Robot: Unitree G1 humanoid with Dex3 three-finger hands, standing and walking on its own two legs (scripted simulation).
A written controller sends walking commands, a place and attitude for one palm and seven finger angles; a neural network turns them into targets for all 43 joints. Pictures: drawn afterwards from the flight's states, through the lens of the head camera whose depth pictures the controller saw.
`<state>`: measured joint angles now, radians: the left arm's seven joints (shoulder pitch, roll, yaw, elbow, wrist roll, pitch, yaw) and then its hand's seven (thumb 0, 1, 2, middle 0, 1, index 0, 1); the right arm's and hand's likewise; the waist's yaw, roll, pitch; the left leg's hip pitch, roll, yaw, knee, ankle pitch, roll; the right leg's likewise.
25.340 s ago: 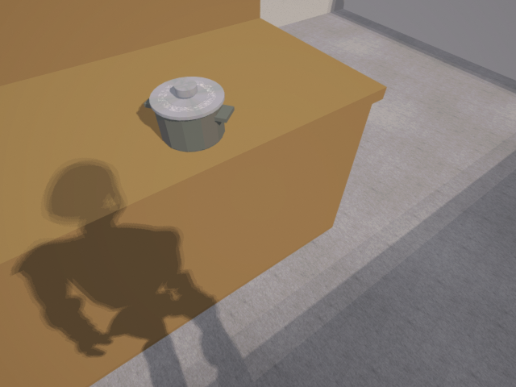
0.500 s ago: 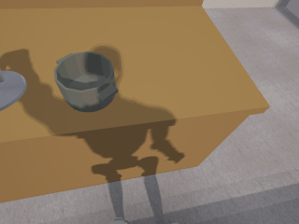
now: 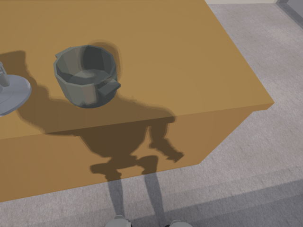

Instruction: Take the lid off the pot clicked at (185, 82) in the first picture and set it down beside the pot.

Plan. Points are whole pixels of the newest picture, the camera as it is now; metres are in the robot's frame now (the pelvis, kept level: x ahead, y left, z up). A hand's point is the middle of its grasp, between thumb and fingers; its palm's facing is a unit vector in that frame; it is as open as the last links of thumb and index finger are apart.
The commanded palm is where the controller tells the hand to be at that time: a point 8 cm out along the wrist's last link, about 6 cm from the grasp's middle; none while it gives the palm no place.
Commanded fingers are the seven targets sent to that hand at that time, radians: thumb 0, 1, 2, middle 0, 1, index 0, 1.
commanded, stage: lower the lid onto the table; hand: left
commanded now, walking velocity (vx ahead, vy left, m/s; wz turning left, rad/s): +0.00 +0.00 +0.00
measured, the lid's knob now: out of the picture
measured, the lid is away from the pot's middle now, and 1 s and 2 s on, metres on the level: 0.24 0.24 0.24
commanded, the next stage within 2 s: open the fingers wide in 0.14 s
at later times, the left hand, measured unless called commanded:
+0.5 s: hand out of the picture +0.43 +0.38 +0.08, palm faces -0.39 -0.13 -0.91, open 7.7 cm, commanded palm +0.46 +0.37 +0.15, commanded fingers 0.00 0.40 0.85 -0.66 -1.00 -0.68 -1.01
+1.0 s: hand out of the picture +0.44 +0.38 +0.09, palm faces -0.42 -0.15 -0.90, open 9.4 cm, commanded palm +0.47 +0.38 +0.15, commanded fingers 0.00 -0.01 0.69 -0.37 -0.84 -0.38 -0.84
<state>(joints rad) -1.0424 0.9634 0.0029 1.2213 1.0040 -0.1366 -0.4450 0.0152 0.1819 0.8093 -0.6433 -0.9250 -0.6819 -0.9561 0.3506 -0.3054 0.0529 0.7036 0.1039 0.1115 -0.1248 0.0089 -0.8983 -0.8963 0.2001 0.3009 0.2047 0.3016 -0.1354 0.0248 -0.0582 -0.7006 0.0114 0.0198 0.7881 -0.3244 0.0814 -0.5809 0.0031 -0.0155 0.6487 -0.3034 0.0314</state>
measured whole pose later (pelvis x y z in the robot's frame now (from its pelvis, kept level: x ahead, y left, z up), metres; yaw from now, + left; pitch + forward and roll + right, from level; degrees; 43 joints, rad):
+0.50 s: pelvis +0.00 +0.00 +0.00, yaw +0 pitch +15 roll -5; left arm -0.88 0.92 0.12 1.08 1.03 -0.18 -0.32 0.02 0.21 0.77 -0.62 -0.94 -0.66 -0.98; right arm 0.33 -0.28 0.03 0.67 0.09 0.18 -0.09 0.01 -0.90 -0.90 0.20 0.30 0.20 0.30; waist -0.12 0.03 -0.07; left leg -0.73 0.01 0.02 0.79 -0.33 0.08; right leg -0.61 0.00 -0.01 0.66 -0.31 0.02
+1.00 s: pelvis +0.01 -0.01 +0.00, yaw +0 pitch +15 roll -4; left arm -0.95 0.97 0.07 1.14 1.01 -0.18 -0.37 0.00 0.11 0.74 -0.49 -0.89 -0.49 -0.90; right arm 0.32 -0.30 0.04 0.68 0.10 0.16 -0.12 0.01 -0.90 -0.90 0.20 0.30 0.20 0.30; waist -0.12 0.02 -0.07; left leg -0.73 0.01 0.01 0.81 -0.34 0.07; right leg -0.62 0.01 -0.02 0.68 -0.33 0.04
